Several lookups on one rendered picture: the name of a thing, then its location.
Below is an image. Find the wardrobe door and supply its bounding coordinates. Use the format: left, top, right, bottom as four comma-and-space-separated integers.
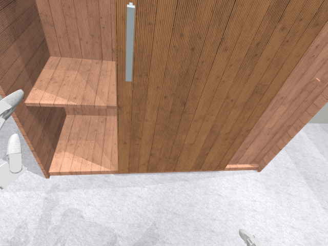
114, 0, 328, 173
228, 22, 328, 165

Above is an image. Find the handle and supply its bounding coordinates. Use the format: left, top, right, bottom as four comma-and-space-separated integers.
126, 3, 135, 81
317, 73, 328, 88

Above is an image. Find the robot right hand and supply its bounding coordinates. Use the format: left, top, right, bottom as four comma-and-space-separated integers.
239, 229, 261, 246

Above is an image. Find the robot left hand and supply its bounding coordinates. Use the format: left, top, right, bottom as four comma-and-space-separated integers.
0, 89, 27, 189

